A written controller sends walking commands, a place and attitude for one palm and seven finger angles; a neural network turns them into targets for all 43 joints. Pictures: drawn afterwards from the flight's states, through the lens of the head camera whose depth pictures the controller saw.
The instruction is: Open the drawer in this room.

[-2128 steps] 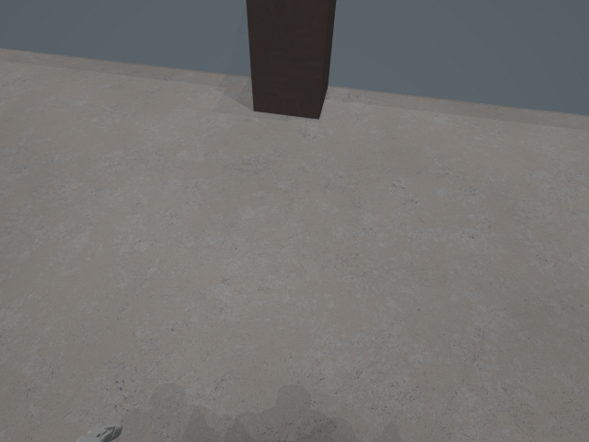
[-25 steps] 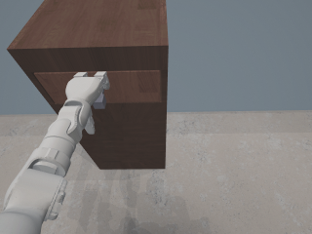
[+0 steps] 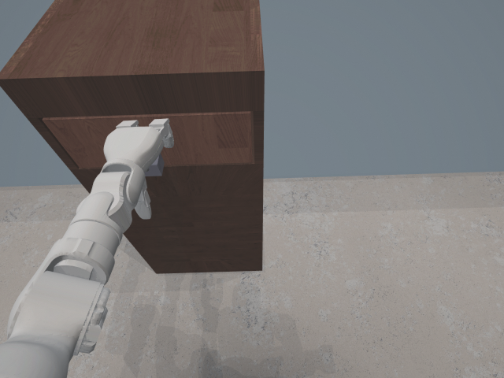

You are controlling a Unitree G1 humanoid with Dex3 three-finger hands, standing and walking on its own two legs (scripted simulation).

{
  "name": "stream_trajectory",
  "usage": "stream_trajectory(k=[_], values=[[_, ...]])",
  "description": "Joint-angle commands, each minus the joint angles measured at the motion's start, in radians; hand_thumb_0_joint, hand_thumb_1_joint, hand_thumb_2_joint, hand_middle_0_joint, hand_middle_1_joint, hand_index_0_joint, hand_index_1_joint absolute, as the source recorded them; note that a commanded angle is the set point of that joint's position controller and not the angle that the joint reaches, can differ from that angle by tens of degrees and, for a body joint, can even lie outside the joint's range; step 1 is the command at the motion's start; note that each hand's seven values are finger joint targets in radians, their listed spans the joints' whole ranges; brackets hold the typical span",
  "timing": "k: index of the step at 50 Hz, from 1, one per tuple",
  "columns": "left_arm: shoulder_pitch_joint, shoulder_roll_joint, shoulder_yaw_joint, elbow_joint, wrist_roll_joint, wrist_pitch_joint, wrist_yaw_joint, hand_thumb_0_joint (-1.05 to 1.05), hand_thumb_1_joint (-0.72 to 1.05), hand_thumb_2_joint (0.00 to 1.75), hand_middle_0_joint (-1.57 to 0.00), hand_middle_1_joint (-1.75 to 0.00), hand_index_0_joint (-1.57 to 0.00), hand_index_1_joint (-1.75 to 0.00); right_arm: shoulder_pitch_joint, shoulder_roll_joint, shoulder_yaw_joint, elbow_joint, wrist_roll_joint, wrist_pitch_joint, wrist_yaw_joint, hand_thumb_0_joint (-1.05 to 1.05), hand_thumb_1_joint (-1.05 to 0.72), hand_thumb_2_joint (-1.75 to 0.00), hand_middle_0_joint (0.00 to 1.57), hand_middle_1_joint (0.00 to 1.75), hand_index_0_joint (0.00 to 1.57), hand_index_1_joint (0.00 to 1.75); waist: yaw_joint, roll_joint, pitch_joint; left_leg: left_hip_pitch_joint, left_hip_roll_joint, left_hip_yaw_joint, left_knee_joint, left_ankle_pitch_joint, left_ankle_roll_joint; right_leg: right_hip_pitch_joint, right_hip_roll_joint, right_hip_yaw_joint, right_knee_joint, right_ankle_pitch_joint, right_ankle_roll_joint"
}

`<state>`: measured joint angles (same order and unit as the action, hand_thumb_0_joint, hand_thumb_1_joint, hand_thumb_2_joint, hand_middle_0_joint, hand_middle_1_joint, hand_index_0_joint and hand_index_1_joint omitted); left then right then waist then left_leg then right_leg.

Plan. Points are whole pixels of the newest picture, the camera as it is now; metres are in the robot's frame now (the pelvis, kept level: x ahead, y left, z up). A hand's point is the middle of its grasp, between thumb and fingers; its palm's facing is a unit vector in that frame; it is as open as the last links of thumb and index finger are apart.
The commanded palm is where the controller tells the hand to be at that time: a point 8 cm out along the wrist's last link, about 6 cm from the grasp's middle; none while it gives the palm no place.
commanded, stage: move the hooked fingers above the handle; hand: left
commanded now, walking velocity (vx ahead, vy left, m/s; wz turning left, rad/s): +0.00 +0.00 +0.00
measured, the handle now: (153, 157) +0.52 +0.19 +0.01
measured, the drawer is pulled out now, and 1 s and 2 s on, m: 0.00 0.00 0.00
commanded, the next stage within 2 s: none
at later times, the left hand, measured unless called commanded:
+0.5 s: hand (154, 170) +0.44 +0.16 +0.06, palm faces -0.05 -0.05 -1.00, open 13.8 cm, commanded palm +0.44 +0.20 +0.13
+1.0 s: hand (164, 152) +0.47 +0.14 +0.08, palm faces +0.11 -0.11 -0.99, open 13.8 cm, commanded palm +0.44 +0.21 +0.13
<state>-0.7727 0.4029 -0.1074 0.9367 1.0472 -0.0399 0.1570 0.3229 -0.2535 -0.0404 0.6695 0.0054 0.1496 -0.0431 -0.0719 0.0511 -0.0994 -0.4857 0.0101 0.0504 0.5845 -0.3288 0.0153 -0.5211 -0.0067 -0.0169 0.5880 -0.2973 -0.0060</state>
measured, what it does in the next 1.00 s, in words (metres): stands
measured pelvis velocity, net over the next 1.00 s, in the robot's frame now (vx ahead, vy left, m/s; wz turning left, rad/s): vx -0.01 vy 0.01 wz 0.00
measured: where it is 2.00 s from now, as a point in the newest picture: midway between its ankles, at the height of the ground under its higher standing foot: outside the picture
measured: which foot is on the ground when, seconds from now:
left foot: down 0.00-1.00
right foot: down 0.00-1.00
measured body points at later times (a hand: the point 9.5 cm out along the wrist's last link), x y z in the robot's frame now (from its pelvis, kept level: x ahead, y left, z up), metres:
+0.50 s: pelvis +0.00 +0.00 +0.00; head +0.05 -0.02 +0.45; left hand +0.44 +0.16 +0.12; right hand +0.08 -0.27 -0.13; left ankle -0.04 +0.11 -0.73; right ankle -0.02 -0.12 -0.73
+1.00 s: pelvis -0.01 +0.01 -0.01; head +0.06 -0.01 +0.44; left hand +0.45 +0.15 +0.13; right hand +0.05 -0.27 -0.14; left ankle -0.04 +0.11 -0.73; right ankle -0.02 -0.12 -0.73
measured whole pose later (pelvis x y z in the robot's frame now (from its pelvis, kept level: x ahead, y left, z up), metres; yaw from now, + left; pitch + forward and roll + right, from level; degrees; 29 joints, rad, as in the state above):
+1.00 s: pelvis -0.01 +0.01 -0.01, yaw +0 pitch +13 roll +0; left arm -0.76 0.38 -0.10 0.79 1.07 -0.16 0.29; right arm 0.28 -0.26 -0.04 0.69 -0.01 0.12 -0.05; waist -0.08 0.04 -0.09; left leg -0.53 0.00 0.05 0.64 -0.35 0.02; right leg -0.56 -0.02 -0.01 0.64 -0.31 0.00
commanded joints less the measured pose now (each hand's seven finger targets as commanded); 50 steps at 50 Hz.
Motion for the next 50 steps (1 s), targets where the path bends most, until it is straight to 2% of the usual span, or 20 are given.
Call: stream_trajectory(k=[1,3,5,8,12,16,20,22,24,27,30,33,35,37,39,40,41,44,47,50], values=[[-0.562,0.277,0.106,-0.368,0.018,-0.071,0.115,0.00,-0.50,0.30,-0.30,-1.20,-0.30,-1.20,0.066,-0.123,-0.066,-0.075,-0.013,-0.042,-0.010,0.00,-0.90,-0.90,0.20,0.30,0.20,0.30,0.013,0.054,-0.482,0.238,-0.033,-0.030,0.007,0.542,0.021,0.211,0.033,0.001,0.003,0.421,-0.034],[-0.560,0.263,0.105,-0.354,0.013,-0.060,0.151,0.00,-0.50,0.30,-0.30,-1.20,-0.30,-1.20,0.071,-0.123,-0.070,-0.057,-0.015,-0.047,-0.001,0.00,-0.90,-0.90,0.20,0.30,0.20,0.30,0.005,0.064,-0.474,0.258,-0.027,-0.039,0.018,0.586,0.014,0.182,0.038,-0.008,0.005,0.421,-0.033],[-0.518,0.270,0.122,-0.278,0.011,-0.019,0.175,0.00,-0.50,0.30,-0.30,-1.20,-0.30,-1.20,0.069,-0.131,-0.069,-0.038,-0.013,-0.046,0.007,0.00,-0.90,-0.90,0.20,0.30,0.20,0.30,0.003,0.008,-0.431,0.216,-0.028,-0.035,0.012,0.549,0.013,0.179,0.041,-0.015,0.004,0.413,-0.032],[-0.482,0.215,0.071,-0.182,0.004,0.062,0.170,0.00,-0.50,0.30,-0.30,-1.20,-0.30,-1.20,0.054,-0.137,-0.065,-0.026,-0.006,-0.040,0.019,0.00,-0.90,-0.90,0.20,0.30,0.20,0.30,-0.002,-0.010,-0.394,0.180,-0.032,-0.020,-0.008,0.501,0.013,0.189,0.038,-0.019,-0.011,0.414,-0.031],[-0.403,0.134,0.006,-0.134,-0.021,0.127,0.083,0.00,-0.50,0.30,-0.30,-1.20,-0.30,-1.20,0.035,-0.149,-0.066,-0.047,0.002,-0.025,0.027,0.00,-0.90,-0.90,0.20,0.30,0.20,0.30,0.001,-0.087,-0.383,0.178,-0.033,-0.006,-0.023,0.483,0.024,0.238,0.036,-0.017,-0.036,0.436,-0.026],[-0.404,0.134,-0.017,-0.209,-0.040,0.071,-0.004,0.00,-0.50,0.30,-0.30,-1.20,-0.30,-1.20,0.011,-0.150,-0.058,-0.080,0.004,-0.016,0.007,0.00,-0.90,-0.90,0.20,0.30,0.20,0.30,-0.006,-0.137,-0.330,0.151,-0.044,-0.006,-0.042,0.383,0.038,0.265,0.025,-0.004,-0.060,0.420,-0.017],[-0.471,0.209,0.044,-0.333,-0.025,-0.041,0.020,0.00,-0.50,0.30,-0.30,-1.20,-0.30,-1.20,0.012,-0.132,-0.055,-0.090,-0.003,-0.025,-0.011,0.00,-0.90,-0.90,0.20,0.30,0.20,0.30,0.007,-0.065,-0.350,0.175,-0.048,-0.017,-0.035,0.383,0.038,0.250,0.024,0.008,-0.047,0.392,-0.025],[-0.517,0.305,0.122,-0.358,-0.002,-0.072,0.076,0.00,-0.50,0.30,-0.30,-1.20,-0.30,-1.20,0.017,-0.128,-0.052,-0.085,-0.008,-0.032,-0.017,0.00,-0.90,-0.90,0.20,0.30,0.20,0.30,0.023,-0.041,-0.377,0.164,-0.049,-0.023,-0.025,0.399,0.032,0.251,0.026,0.009,-0.028,0.382,-0.031],[-0.521,0.342,0.162,-0.308,0.018,-0.059,0.142,0.00,-0.50,0.30,-0.30,-1.20,-0.30,-1.20,0.012,-0.118,-0.047,-0.072,-0.005,-0.041,-0.018,0.00,-0.90,-0.90,0.20,0.30,0.20,0.30,0.023,-0.029,-0.342,0.120,-0.052,-0.023,-0.025,0.356,0.026,0.224,0.028,0.007,-0.021,0.342,-0.033],[-0.523,0.376,0.187,-0.244,0.035,0.008,0.206,0.00,-0.50,0.30,-0.30,-1.20,-0.30,-1.20,-0.004,-0.119,-0.041,-0.063,-0.003,-0.051,-0.016,0.00,-0.90,-0.90,0.20,0.30,0.20,0.30,0.030,-0.019,-0.371,0.085,-0.054,-0.011,-0.023,0.342,0.020,0.238,0.028,0.008,-0.013,0.329,-0.031],[-0.514,0.311,0.111,-0.128,0.033,0.104,0.192,0.00,-0.50,0.30,-0.30,-1.20,-0.30,-1.20,0.010,-0.128,-0.043,-0.047,-0.003,-0.051,-0.009,0.00,-0.90,-0.90,0.20,0.30,0.20,0.30,0.010,-0.018,-0.401,0.101,-0.049,0.004,-0.023,0.362,0.018,0.239,0.027,0.001,-0.016,0.367,-0.024],[-0.423,0.221,0.037,-0.035,-0.012,0.154,0.086,0.00,-0.50,0.30,-0.30,-1.20,-0.30,-1.20,0.029,-0.146,-0.050,-0.056,0.006,-0.037,-0.006,0.00,-0.90,-0.90,0.20,0.30,0.20,0.30,-0.006,-0.095,-0.420,0.127,-0.044,0.013,-0.023,0.390,0.025,0.278,0.026,-0.002,-0.034,0.427,-0.014],[-0.439,0.079,-0.085,-0.104,-0.052,0.133,-0.003,0.00,-0.50,0.30,-0.30,-1.20,-0.30,-1.20,0.028,-0.151,-0.059,-0.070,0.011,-0.033,-0.005,0.00,-0.90,-0.90,0.20,0.30,0.20,0.30,-0.037,-0.110,-0.390,0.175,-0.040,0.001,-0.024,0.392,0.033,0.240,0.027,-0.006,-0.057,0.417,-0.009],[-0.465,-0.002,-0.153,-0.197,-0.082,0.061,-0.076,0.00,-0.50,0.30,-0.30,-1.20,-0.30,-1.20,0.023,-0.153,-0.063,-0.074,0.005,-0.039,-0.013,0.00,-0.90,-0.90,0.20,0.30,0.20,0.30,-0.070,-0.126,-0.346,0.215,-0.036,-0.019,-0.018,0.399,0.040,0.193,0.029,-0.008,-0.070,0.393,-0.009],[-0.496,0.056,-0.113,-0.305,-0.091,-0.037,-0.107,0.00,-0.50,0.30,-0.30,-1.20,-0.30,-1.20,0.027,-0.152,-0.063,-0.070,-0.006,-0.043,-0.022,0.00,-0.90,-0.90,0.20,0.30,0.20,0.30,-0.059,-0.081,-0.343,0.237,-0.043,-0.039,-0.007,0.406,0.042,0.172,0.029,-0.002,-0.057,0.375,-0.014],[-0.519,0.075,-0.094,-0.352,-0.095,-0.083,-0.103,0.00,-0.50,0.30,-0.30,-1.20,-0.30,-1.20,0.032,-0.145,-0.063,-0.071,-0.010,-0.047,-0.024,0.00,-0.90,-0.90,0.20,0.30,0.20,0.30,-0.051,-0.046,-0.355,0.248,-0.047,-0.044,-0.002,0.411,0.041,0.167,0.028,0.002,-0.050,0.368,-0.018],[-0.531,0.163,-0.013,-0.386,-0.086,-0.125,-0.080,0.00,-0.50,0.30,-0.30,-1.20,-0.30,-1.20,0.043,-0.141,-0.064,-0.064,-0.010,-0.046,-0.027,0.00,-0.90,-0.90,0.20,0.30,0.20,0.30,-0.028,-0.025,-0.367,0.250,-0.044,-0.050,0.002,0.430,0.036,0.169,0.030,0.003,-0.038,0.369,-0.025],[-0.573,0.296,0.125,-0.399,-0.037,-0.175,0.058,0.00,-0.50,0.30,-0.30,-1.20,-0.30,-1.20,0.059,-0.123,-0.057,-0.055,-0.014,-0.048,-0.022,0.00,-0.90,-0.90,0.20,0.30,0.20,0.30,0.014,0.023,-0.397,0.205,-0.044,-0.062,0.013,0.472,0.017,0.157,0.036,-0.007,0.008,0.357,-0.040],[-0.519,0.459,0.288,-0.350,0.010,-0.095,0.232,0.00,-0.50,0.30,-0.30,-1.20,-0.30,-1.20,0.017,-0.120,-0.038,-0.050,-0.019,-0.054,-0.009,0.00,-0.90,-0.90,0.20,0.30,0.20,0.30,0.076,0.029,-0.418,0.091,-0.055,-0.044,0.018,0.480,0.003,0.213,0.037,-0.010,0.049,0.387,-0.048],[-0.451,0.364,0.196,-0.261,0.031,0.065,0.303,0.00,-0.50,0.30,-0.30,-1.20,-0.30,-1.20,-0.037,-0.111,-0.029,-0.056,-0.015,-0.049,0.001,0.00,-0.90,-0.90,0.20,0.30,0.20,0.30,0.082,0.037,-0.442,0.077,-0.048,0.001,0.010,0.485,-0.007,0.249,0.031,-0.018,0.051,0.432,-0.045]])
